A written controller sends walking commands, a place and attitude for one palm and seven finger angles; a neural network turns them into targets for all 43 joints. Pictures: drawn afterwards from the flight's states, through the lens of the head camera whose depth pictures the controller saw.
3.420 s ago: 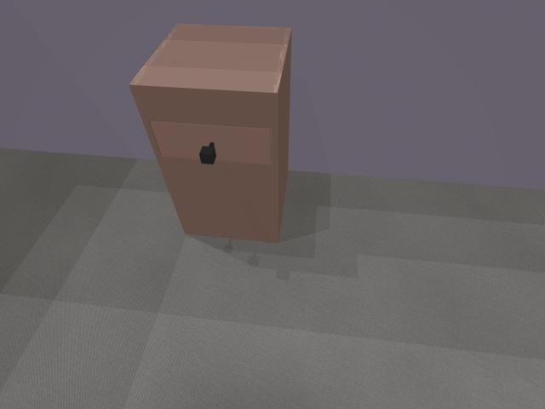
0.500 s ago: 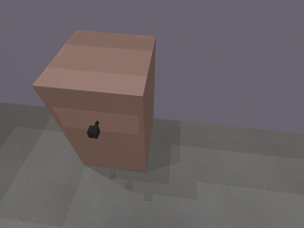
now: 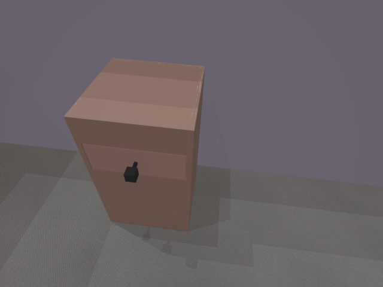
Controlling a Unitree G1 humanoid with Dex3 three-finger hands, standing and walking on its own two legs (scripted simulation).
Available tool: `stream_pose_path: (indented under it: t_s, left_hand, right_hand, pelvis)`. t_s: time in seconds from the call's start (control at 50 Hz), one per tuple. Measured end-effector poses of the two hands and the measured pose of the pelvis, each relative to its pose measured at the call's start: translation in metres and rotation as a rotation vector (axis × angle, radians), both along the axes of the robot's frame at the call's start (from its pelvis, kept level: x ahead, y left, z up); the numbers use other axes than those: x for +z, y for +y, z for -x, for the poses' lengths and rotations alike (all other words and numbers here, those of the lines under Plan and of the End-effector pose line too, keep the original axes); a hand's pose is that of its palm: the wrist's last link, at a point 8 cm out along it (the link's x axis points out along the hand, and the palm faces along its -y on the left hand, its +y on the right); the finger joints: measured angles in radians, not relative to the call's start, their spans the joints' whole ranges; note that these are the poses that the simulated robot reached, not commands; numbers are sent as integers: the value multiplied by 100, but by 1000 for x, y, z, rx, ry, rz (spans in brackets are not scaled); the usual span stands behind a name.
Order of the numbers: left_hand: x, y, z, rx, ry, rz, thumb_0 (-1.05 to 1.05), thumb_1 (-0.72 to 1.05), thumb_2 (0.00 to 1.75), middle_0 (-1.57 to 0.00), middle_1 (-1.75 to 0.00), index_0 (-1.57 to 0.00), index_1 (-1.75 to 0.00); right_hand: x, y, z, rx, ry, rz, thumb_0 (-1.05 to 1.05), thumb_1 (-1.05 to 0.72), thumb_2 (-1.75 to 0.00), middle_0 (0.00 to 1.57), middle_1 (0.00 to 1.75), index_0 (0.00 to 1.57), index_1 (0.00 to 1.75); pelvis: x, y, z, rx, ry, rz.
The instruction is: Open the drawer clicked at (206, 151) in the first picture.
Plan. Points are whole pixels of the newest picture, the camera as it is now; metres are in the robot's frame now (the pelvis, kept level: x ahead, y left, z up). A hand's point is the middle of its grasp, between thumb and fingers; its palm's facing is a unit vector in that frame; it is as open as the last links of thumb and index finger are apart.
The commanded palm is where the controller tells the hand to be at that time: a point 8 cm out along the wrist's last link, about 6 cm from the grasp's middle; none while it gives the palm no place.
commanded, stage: look again from close up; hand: left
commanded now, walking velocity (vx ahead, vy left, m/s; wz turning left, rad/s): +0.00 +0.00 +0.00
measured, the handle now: (133, 170) +0.56 +0.25 -0.22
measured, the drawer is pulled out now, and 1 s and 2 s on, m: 0.00 0.00 0.00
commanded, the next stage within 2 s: shuffle to correct the standing spot in 0.12 s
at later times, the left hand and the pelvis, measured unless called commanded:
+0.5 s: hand out of the picture -0.05 +0.20 -0.18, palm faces +0.04 -0.99 -0.16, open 7.4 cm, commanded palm none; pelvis +0.00 +0.04 -0.01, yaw -2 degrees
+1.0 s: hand out of the picture +0.09 +0.23 -0.18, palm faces -0.01 -0.98 -0.21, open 7.3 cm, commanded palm none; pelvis +0.04 +0.06 -0.01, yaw -4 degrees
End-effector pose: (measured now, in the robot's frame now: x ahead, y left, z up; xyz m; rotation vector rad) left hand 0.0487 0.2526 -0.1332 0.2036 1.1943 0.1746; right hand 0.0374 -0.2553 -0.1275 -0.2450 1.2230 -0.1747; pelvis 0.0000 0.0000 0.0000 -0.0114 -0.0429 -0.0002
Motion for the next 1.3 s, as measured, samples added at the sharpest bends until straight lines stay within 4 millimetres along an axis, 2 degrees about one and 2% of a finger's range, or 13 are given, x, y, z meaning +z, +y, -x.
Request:
stream_pose_path:
  t_s: [0.1,0.22,0.4,0.52,0.58,0.64,0.84,0.96,1.02,1.1,1.2,1.3]
  left_hand:
    - [-3,2,12,-1,21,19,0,91,89,-20,-30,-20,-30]
    - [-10,-3,42,15,95,54,0,91,89,-20,-30,-20,-30]
    - [-17,-12,91,48,239,97,0,91,89,-20,-30,-20,-30]
    - [-20,-5,103,82,303,104,0,90,89,-20,-30,-20,-30]
    - [-24,4,99,92,324,105,0,90,89,-20,-30,-20,-30]
    - [-26,11,85,70,338,100,0,91,89,-20,-30,-20,-30]
    - [-23,24,-5,7,181,60,0,92,89,-20,-30,-20,-30]
    - [-16,27,-37,-13,99,36,0,93,89,-20,-30,-20,-30]
    - [-14,22,-41,-19,80,42,0,92,89,-20,-30,-19,-30]
    - [-16,18,-35,-27,67,33,0,93,89,-20,-30,-20,-30]
    - [-12,15,-16,-30,92,27,0,93,89,-20,-30,-20,-30]
    - [-8,4,8,-35,140,31,0,92,89,-20,-30,-20,-30]
  right_hand:
    - [-2,21,5,10,5,-29,0,-91,-90,20,30,20,30]
    - [-8,47,21,-1,52,-71,0,-91,-90,20,30,20,30]
    - [-15,60,58,-52,163,-80,0,-91,-90,20,30,20,30]
    - [-17,65,73,-83,232,-65,0,-91,-90,20,30,20,30]
    - [-16,73,74,-99,247,-50,0,-91,-90,20,30,20,30]
    - [-13,84,71,-125,240,-46,0,-91,-90,20,30,20,30]
    - [-20,121,55,-179,228,-107,0,-91,-90,20,30,20,30]
    - [-25,124,41,-184,193,-138,0,-91,-90,20,30,20,30]
    - [-26,118,38,-176,186,-134,0,-91,-90,20,30,20,30]
    - [-25,102,34,-139,151,-112,1,-92,-90,20,30,20,30]
    - [-27,81,26,-101,91,-92,1,-92,-90,20,30,20,30]
    - [-26,66,19,-88,56,-100,0,-91,-90,20,30,20,30]
  pelvis:
    - [1,10,6,0,0,-2]
    - [2,19,9,-1,2,-4]
    - [-1,30,7,-22,8,-3]
    - [-7,40,-5,-29,27,14]
    - [-9,48,-14,-34,32,14]
    - [-8,55,-22,-46,30,6]
    - [-5,61,-38,-59,22,-6]
    - [-5,58,-38,-65,25,3]
    - [-5,56,-38,-66,23,5]
    - [-7,52,-32,-57,32,0]
    - [-8,46,-29,-60,16,-10]
    - [-5,36,-26,-71,9,-14]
